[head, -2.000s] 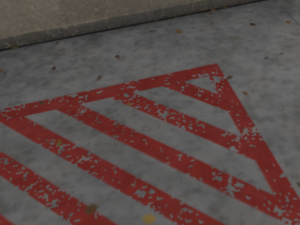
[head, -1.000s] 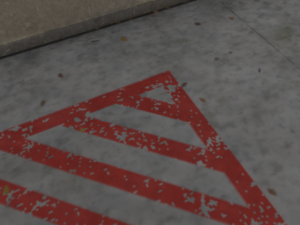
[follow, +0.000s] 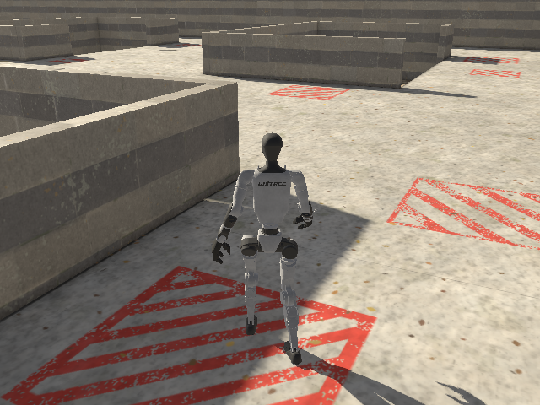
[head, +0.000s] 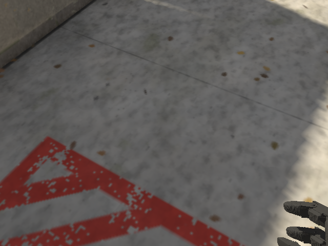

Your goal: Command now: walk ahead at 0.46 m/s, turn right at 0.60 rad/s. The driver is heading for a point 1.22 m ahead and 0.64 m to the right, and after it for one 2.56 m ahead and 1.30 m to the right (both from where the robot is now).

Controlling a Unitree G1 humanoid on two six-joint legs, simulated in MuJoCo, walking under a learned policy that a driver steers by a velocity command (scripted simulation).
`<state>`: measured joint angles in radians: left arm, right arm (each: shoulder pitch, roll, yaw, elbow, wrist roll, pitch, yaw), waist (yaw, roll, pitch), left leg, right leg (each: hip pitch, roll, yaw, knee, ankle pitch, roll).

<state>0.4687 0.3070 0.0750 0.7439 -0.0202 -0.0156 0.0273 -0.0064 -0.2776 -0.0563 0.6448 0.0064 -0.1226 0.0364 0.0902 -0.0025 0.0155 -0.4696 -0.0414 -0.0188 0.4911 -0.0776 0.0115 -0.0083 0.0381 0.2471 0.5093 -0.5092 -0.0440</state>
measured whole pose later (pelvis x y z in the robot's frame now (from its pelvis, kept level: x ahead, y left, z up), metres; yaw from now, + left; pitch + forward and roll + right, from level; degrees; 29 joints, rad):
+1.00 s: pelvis +0.55 -0.15 +0.00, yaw -36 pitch +2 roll +1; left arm 0.40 0.32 0.08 0.72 -0.02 -0.02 0.02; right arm 0.02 -0.29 -0.04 0.67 -0.01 -0.12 0.03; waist 0.08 0.01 0.02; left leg -0.46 -0.03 -0.04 0.51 -0.07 0.01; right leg -0.09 0.09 0.25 0.62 -0.50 -0.05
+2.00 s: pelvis +0.95 -0.52 +0.00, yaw -34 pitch +1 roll -2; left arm 0.32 0.29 0.08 0.84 -0.02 -0.05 0.01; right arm 0.08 -0.27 -0.04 0.70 0.02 -0.03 0.06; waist 0.06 0.03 0.04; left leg -0.55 0.04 0.06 0.62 -0.11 0.09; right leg 0.11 -0.03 -0.27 0.34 -0.45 0.04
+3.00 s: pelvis +1.20 -0.65 +0.01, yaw -17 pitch +0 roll +1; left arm 0.19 0.29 0.05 0.80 -0.01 0.01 -0.01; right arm 0.22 -0.25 -0.05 0.73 -0.01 0.02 -0.05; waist 0.02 -0.02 0.03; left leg -0.22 0.00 0.02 0.58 -0.36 -0.01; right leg -0.37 0.01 0.05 0.64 -0.25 -0.01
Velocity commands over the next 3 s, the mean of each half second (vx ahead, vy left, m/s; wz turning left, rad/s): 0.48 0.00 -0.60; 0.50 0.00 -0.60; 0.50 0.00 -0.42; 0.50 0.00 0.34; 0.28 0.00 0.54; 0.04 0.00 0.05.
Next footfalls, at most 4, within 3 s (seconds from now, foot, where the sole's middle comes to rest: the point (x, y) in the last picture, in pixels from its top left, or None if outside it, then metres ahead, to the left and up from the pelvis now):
0.48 right None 0.39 -0.19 -0.76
0.98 left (224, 181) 0.74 -0.14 -0.76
1.50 right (315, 182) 0.77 -0.53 -0.76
2.02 left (301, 114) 1.15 -0.54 -0.76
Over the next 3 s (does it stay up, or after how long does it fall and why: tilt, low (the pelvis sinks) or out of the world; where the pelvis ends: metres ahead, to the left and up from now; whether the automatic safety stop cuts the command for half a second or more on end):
stays up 1.20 -0.65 0.01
